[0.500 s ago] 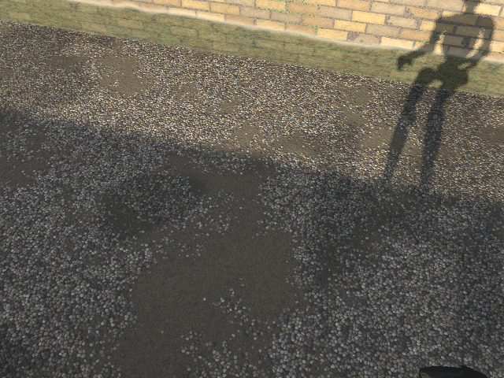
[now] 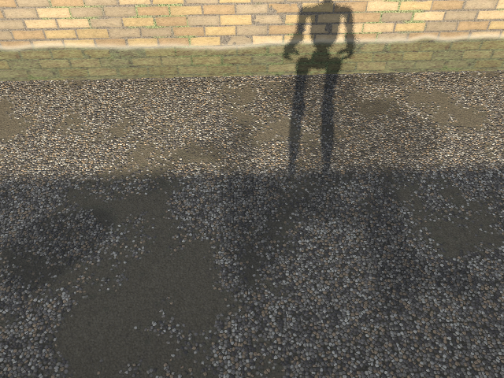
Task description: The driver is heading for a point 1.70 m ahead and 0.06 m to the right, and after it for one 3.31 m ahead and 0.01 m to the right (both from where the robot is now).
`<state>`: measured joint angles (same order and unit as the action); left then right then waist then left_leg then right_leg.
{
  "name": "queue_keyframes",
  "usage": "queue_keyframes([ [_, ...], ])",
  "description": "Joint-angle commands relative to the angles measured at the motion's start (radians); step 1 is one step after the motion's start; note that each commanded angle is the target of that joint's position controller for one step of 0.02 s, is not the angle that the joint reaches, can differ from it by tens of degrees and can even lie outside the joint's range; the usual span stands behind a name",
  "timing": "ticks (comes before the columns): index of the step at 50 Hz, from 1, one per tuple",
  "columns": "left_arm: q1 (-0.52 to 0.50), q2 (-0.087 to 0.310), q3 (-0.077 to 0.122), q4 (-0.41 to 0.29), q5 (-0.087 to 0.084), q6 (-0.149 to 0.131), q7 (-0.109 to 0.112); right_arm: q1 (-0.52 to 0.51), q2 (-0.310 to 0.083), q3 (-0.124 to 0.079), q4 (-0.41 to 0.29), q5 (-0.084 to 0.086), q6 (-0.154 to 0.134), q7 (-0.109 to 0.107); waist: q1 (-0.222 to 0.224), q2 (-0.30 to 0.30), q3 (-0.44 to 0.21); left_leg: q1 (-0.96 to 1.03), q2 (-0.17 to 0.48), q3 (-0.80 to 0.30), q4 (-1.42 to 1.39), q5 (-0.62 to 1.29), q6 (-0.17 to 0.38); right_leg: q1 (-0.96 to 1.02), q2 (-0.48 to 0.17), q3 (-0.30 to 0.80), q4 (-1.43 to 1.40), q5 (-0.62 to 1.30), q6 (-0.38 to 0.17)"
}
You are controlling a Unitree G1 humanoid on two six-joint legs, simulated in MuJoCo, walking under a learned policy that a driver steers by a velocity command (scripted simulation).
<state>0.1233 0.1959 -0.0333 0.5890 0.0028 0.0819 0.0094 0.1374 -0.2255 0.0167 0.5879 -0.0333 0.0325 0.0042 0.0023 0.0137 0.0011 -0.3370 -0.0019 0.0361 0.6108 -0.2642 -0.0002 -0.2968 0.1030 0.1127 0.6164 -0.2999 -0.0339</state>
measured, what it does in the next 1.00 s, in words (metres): shifts its weight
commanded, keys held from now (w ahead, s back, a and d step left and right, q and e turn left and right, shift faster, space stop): w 1.00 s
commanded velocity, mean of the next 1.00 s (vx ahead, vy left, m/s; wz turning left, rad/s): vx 0.50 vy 0.00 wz -0.05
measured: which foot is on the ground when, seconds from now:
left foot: down 0.00-1.00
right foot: down 0.00-1.00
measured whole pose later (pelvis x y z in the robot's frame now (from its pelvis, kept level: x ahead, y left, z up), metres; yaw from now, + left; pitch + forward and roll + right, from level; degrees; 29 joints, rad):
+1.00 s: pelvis +0.08 +0.01 +0.00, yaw +0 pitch -1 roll +0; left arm 0.11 0.16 -0.04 0.64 0.02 0.08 0.04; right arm 0.16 -0.16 0.04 0.60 -0.02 0.05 -0.01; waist -0.01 0.00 0.02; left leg -0.21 -0.03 0.05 0.65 -0.42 0.05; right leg -0.16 0.07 0.12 0.64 -0.45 -0.03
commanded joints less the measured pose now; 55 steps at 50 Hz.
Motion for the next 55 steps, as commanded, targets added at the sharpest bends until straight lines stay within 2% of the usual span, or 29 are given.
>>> queue_keyframes([
  [1, -0.087, 0.079, 0.029, -0.089, -0.002, -0.023, 0.002, -0.023, -0.057, -0.01, -0.067, 0.007, -0.013, -0.004, -0.001, 0.035, -0.069, 0.23, 0.049, -0.054, -0.058, -0.006, 0.03, -0.143, -0.094, 0.138, -0.177, -0.132, -0.017],
  [2, -0.099, 0.088, 0.029, -0.089, 0.0, -0.022, 0.0, -0.029, -0.062, -0.012, -0.077, 0.018, -0.011, -0.001, -0.019, 0.08, -0.044, 0.193, 0.081, -0.12, -0.128, -0.074, 0.052, -0.14, -0.064, 0.081, -0.115, -0.11, 0.005],
  [3, -0.106, 0.087, 0.03, -0.096, 0.002, -0.023, -0.002, -0.037, -0.078, -0.013, -0.082, 0.021, -0.009, 0.0, -0.011, 0.126, -0.026, 0.144, 0.118, -0.179, -0.192, -0.139, 0.07, -0.121, -0.042, 0.039, -0.063, -0.077, 0.018],
  [4, -0.105, 0.09, 0.029, -0.096, 0.008, -0.026, -0.003, -0.055, -0.083, -0.013, -0.092, 0.022, -0.005, 0.0, -0.005, 0.135, -0.011, 0.103, 0.142, -0.218, -0.231, -0.18, 0.082, -0.1, -0.035, 0.016, -0.046, -0.043, 0.025],
  [5, -0.118, 0.055, 0.015, -0.105, 0.009, -0.026, -0.012, -0.088, -0.066, -0.005, -0.101, 0.022, 0.0, -0.004, 0.014, 0.118, -0.001, 0.055, 0.138, -0.194, -0.226, -0.159, 0.073, -0.052, -0.041, 0.006, -0.056, 0.009, 0.029],
  [6, -0.11, 0.049, 0.011, -0.098, 0.012, -0.03, -0.014, -0.098, -0.053, -0.001, -0.106, 0.019, 0.003, -0.006, 0.017, 0.098, -0.014, 0.043, 0.116, -0.171, -0.216, -0.156, 0.061, -0.016, -0.043, 0.011, -0.066, 0.015, 0.027],
  [8, -0.11, 0.048, 0.01, -0.094, 0.017, -0.031, -0.013, -0.095, -0.047, 0.002, -0.106, 0.019, -0.002, -0.007, 0.012, 0.073, -0.035, 0.065, 0.082, -0.126, -0.182, -0.121, 0.04, 0.005, -0.05, 0.028, -0.073, 0.015, 0.02],
  [10, -0.115, 0.058, 0.01, -0.091, 0.017, -0.031, -0.008, -0.084, -0.034, 0.005, -0.106, 0.018, -0.008, -0.004, 0.004, 0.016, -0.042, 0.099, 0.062, -0.095, -0.138, -0.078, 0.034, -0.008, -0.06, 0.047, -0.098, -0.003, 0.015],
  [11, -0.12, 0.048, 0.003, -0.091, 0.025, -0.03, -0.006, -0.076, -0.023, 0.008, -0.105, 0.014, -0.006, 0.0, -0.003, -0.017, -0.046, 0.116, 0.057, -0.083, -0.117, -0.054, 0.032, -0.018, -0.064, 0.056, -0.114, -0.01, 0.01],
  [14, -0.129, 0.053, 0.002, -0.089, 0.018, -0.027, -0.004, -0.06, -0.024, 0.008, -0.103, 0.009, -0.009, 0.0, -0.012, -0.049, -0.033, 0.14, 0.048, -0.062, -0.081, -0.007, 0.03, -0.039, -0.068, 0.074, -0.133, -0.034, 0.005],
  [25, -0.106, 0.041, 0.002, -0.07, 0.019, -0.026, 0.006, -0.04, -0.016, 0.007, -0.091, 0.012, -0.013, -0.005, -0.007, 0.0, -0.045, 0.18, 0.054, -0.072, -0.062, 0.15, 0.051, 0.007, -0.059, 0.048, -0.091, 0.058, 0.009],
  [39, -0.078, 0.031, 0.008, -0.043, 0.017, -0.019, 0.024, -0.013, -0.016, -0.001, -0.067, 0.014, -0.005, -0.013, -0.01, -0.004, -0.075, 0.226, 0.045, -0.058, -0.023, 0.36, 0.056, 0.074, -0.06, 0.027, -0.04, 0.265, 0.004],
  [46, -0.081, 0.028, 0.008, -0.039, 0.015, -0.015, 0.028, -0.024, -0.005, -0.001, -0.07, 0.013, 0.0, -0.014, -0.014, -0.001, -0.08, 0.233, 0.037, -0.046, -0.011, 0.401, 0.051, 0.088, -0.067, 0.031, -0.029, 0.345, 0.003],
  [50, -0.086, 0.025, 0.007, -0.039, 0.015, -0.015, 0.029, -0.026, 0.0, -0.001, -0.071, 0.013, 0.002, -0.014, -0.014, -0.014, -0.087, 0.233, 0.035, -0.043, -0.011, 0.387, 0.047, 0.094, -0.068, 0.032, -0.031, 0.362, 0.002],
  [51, -0.101, 0.02, 0.005, -0.037, 0.013, -0.017, 0.031, -0.025, -0.001, -0.003, -0.068, 0.018, 0.003, -0.013, -0.01, -0.031, -0.096, 0.229, 0.037, -0.05, -0.018, 0.372, 0.046, 0.109, -0.068, 0.029, -0.033, 0.367, 0.0],
  [55, -0.103, 0.019, 0.002, -0.032, 0.011, -0.017, 0.031, -0.039, 0.004, -0.003, -0.073, 0.017, 0.005, -0.012, -0.006, -0.016, -0.08, 0.223, 0.033, -0.046, -0.028, 0.337, 0.043, 0.106, -0.073, 0.036, -0.043, 0.366, 0.0],
])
